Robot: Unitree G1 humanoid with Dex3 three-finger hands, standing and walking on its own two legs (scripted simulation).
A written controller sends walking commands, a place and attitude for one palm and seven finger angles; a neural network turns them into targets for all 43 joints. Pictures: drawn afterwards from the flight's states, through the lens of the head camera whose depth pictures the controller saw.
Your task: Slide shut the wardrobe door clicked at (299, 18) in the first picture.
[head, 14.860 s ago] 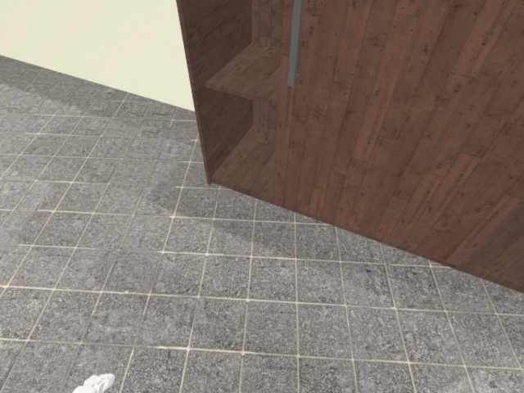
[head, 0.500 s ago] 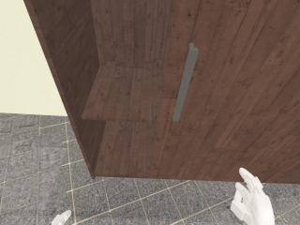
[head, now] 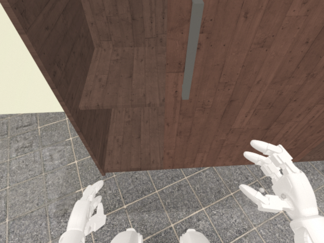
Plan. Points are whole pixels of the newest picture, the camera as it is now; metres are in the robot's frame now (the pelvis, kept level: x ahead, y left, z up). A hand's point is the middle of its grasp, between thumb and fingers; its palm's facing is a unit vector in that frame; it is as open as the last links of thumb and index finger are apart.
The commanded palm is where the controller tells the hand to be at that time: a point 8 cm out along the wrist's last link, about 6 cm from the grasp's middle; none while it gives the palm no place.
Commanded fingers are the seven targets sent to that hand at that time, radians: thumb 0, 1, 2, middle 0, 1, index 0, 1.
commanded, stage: raise the hand with hooked fingers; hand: right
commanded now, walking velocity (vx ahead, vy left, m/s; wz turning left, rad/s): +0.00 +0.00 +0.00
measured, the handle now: (189, 55) +0.58 -0.06 +0.15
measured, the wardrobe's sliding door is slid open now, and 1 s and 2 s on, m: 0.36 0.36 0.36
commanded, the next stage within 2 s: move the hooked fingers beside the handle in 1.40 s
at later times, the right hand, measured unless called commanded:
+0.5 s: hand (299, 160) +0.27 -0.26 +0.13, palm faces -0.03 +1.00 -0.08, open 13.1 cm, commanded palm +0.24 -0.31 +0.14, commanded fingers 0.00 0.50 -0.30 0.30 1.20 0.30 1.20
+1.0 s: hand (321, 124) +0.31 -0.28 +0.18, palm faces -0.01 +1.00 -0.08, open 13.9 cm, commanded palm +0.28 -0.32 +0.18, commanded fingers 0.00 0.50 -0.30 0.30 1.20 0.30 1.20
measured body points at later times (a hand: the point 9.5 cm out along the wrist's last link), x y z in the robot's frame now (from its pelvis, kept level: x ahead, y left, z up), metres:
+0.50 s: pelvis +0.02 -0.02 +0.03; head +0.04 -0.03 +0.48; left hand +0.19 +0.23 -0.02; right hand +0.26 -0.31 +0.13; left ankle +0.04 +0.10 -0.67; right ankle +0.03 -0.11 -0.67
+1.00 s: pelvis +0.03 -0.01 +0.05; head +0.04 +0.00 +0.50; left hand +0.20 +0.23 -0.02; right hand +0.31 -0.34 +0.19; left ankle +0.04 +0.10 -0.67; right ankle +0.03 -0.11 -0.67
